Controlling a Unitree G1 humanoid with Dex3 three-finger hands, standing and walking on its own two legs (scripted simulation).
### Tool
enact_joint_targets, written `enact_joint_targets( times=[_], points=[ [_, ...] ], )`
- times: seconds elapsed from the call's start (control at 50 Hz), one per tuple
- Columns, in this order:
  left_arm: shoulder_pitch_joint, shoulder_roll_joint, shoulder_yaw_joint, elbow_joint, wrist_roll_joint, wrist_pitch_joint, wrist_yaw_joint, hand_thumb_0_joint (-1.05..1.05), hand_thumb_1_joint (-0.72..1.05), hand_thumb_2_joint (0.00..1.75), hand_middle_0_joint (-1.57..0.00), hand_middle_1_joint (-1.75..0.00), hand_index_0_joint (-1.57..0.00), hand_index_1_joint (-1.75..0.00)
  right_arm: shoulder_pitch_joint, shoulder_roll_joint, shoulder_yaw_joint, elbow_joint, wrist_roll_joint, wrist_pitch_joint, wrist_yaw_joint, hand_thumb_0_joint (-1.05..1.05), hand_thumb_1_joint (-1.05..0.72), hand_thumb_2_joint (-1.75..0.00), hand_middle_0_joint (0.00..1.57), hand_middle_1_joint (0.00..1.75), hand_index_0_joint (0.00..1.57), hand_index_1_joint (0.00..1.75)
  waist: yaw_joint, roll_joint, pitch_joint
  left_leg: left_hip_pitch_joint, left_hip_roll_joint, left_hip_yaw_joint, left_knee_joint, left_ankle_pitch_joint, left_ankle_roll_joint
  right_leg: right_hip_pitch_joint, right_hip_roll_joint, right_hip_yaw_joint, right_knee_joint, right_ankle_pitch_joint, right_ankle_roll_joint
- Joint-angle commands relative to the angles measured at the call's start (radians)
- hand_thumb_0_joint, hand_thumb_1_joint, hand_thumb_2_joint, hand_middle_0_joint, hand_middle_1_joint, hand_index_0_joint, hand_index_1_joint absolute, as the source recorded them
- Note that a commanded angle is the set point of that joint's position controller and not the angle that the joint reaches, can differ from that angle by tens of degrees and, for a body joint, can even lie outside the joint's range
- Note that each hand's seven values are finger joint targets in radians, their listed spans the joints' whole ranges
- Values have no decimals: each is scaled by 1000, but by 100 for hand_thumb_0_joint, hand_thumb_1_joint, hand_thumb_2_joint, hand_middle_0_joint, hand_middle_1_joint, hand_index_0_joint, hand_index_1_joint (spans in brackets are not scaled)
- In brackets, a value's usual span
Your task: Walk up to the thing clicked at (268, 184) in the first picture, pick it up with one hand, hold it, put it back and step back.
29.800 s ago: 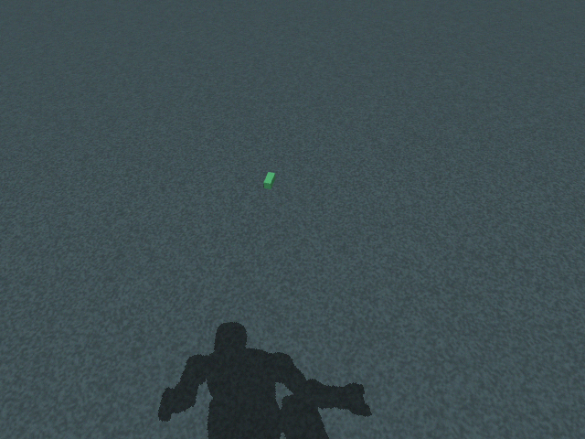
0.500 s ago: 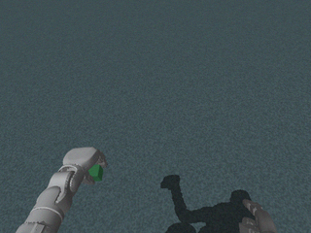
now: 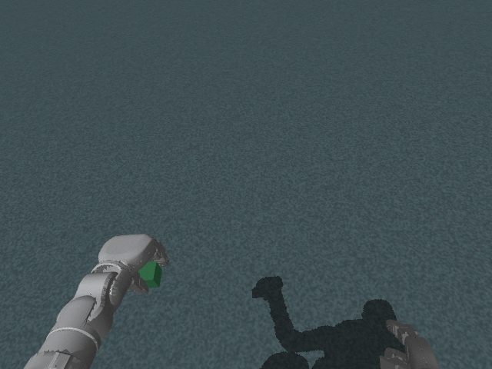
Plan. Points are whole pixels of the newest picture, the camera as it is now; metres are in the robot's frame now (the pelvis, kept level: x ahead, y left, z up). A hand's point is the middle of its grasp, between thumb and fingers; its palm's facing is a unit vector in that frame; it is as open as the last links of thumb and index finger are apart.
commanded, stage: crouch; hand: left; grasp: from above
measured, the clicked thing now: (138, 275) +0.31 +0.23 -0.07
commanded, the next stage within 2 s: lower in 1.88 s
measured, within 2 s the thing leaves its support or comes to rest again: neither
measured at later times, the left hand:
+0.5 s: hand (158, 295) +0.33 +0.24 -0.23, palm faces -0.41 +0.07 -0.91, open 6.5 cm
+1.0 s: hand (177, 312) +0.36 +0.25 -0.46, palm faces -0.45 +0.02 -0.89, open 6.5 cm
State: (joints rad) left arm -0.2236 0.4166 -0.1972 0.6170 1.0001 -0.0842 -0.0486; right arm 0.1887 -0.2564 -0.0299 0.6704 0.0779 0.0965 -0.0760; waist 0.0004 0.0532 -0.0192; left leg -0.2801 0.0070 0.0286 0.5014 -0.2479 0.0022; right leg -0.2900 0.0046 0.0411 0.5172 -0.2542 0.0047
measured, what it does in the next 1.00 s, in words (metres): lowers itself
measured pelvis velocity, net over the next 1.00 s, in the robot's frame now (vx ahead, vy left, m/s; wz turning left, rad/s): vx -0.07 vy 0.01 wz -0.02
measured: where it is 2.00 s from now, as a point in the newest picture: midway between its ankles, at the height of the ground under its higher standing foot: outside the picture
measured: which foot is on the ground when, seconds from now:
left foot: down 0.00-1.00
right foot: down 0.00-1.00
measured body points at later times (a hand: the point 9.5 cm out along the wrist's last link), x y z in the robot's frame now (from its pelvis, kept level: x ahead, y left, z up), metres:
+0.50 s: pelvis -0.05 +0.01 -0.13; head +0.07 +0.02 +0.30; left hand +0.34 +0.23 -0.18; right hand +0.04 -0.28 -0.25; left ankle +0.01 +0.12 -0.74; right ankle +0.01 -0.12 -0.74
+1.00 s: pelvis -0.07 +0.01 -0.31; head +0.14 +0.04 +0.09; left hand +0.38 +0.25 -0.40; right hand -0.01 -0.26 -0.44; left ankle +0.01 +0.12 -0.74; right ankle +0.01 -0.12 -0.74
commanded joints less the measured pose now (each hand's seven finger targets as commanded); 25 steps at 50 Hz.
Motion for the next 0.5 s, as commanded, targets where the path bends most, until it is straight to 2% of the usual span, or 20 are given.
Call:
enact_joint_targets(
  times=[0.0,0.06,0.08,0.1,0.14,0.18,0.2,0.24,0.3,0.32,0.38,0.42,0.48],
  points=[
    [-304,194,98,-133,9,-16,70,0,84,16,-120,-12,-122,-10,-63,-119,-39,-128,-2,-40,-10,0,-89,-90,20,30,20,30,-15,-82,-215,93,-29,2,-19,201,20,3,22,-15,-62,189,-10],
    [-303,173,96,-51,27,-36,123,0,87,18,-123,-11,-125,-10,-55,-118,-41,-115,-10,-34,-5,0,-89,-90,20,30,20,30,-25,-92,-190,26,-30,0,33,178,16,-63,21,-20,-17,167,-12],
    [-294,158,92,-26,40,-42,144,0,86,18,-122,-10,-124,-9,-48,-116,-41,-113,-14,-31,-1,0,-89,-90,20,30,20,30,-27,-93,-192,-5,-31,1,60,157,15,-88,21,-23,8,146,-14],
    [-339,165,93,-24,52,-49,169,0,88,18,-124,-10,-125,-9,-43,-121,-44,-104,-20,-29,3,0,-89,-90,20,30,20,30,-27,-77,-208,-36,-31,0,90,149,11,-125,24,-25,40,136,-18],
    [-366,166,95,66,84,-49,216,0,91,16,-126,-13,-128,-11,-26,-128,-50,-94,-30,-27,11,0,-90,-90,20,30,20,30,-34,-70,-216,-116,-32,1,159,108,5,-195,26,-28,104,93,-21],
    [-427,144,70,115,109,-51,256,0,92,17,-127,-14,-129,-12,4,-134,-64,-85,-39,-28,19,0,-90,-90,20,30,20,30,-52,-50,-283,-181,-29,1,254,96,2,-287,28,-28,196,87,-25],
    [-466,152,74,137,122,-52,276,0,91,15,-126,-14,-128,-11,20,-136,-67,-83,-46,-29,22,0,-90,-90,20,30,20,30,-65,-53,-306,-232,-28,-3,306,87,5,-329,28,-27,238,83,-24],
    [-493,145,70,213,140,-51,314,0,88,16,-125,-11,-127,-10,50,-142,-75,-78,-52,-32,31,0,-90,-90,20,30,20,30,-70,-72,-344,-333,-27,-6,398,81,12,-404,27,-29,321,74,-24],
    [-588,184,93,271,173,-56,365,0,88,16,-125,-12,-127,-11,71,-151,-83,-76,-65,-40,41,0,-90,-90,20,30,20,30,-70,-45,-427,-473,-31,-9,525,25,14,-530,29,-35,438,24,-27],
    [-616,171,88,285,175,-57,377,0,89,18,-125,-13,-127,-12,74,-155,-87,-77,-69,-43,44,0,-90,-90,20,30,20,30,-83,-28,-451,-514,-33,-11,558,-4,15,-576,29,-35,473,2,-29],
    [-662,205,113,333,188,-53,405,0,86,20,-123,-15,-125,-13,89,-165,-94,-68,-79,-55,47,0,-90,-90,20,30,20,30,-80,9,-513,-620,-34,-22,645,-83,15,-697,31,-46,574,-73,-36],
    [-684,202,117,365,190,-48,416,0,88,20,-124,-15,-126,-13,100,-169,-98,-55,-88,-66,45,0,-90,-90,20,30,20,30,-92,33,-563,-680,-28,-37,711,-104,15,-790,30,-54,647,-94,-40],
    [-750,227,136,326,187,-40,420,0,91,23,-126,-17,-128,-15,120,-181,-108,-46,-99,-80,45,0,-90,-90,20,30,20,30,-102,65,-673,-724,-20,-65,787,-107,10,-880,28,-69,754,-105,-45]
  ],
)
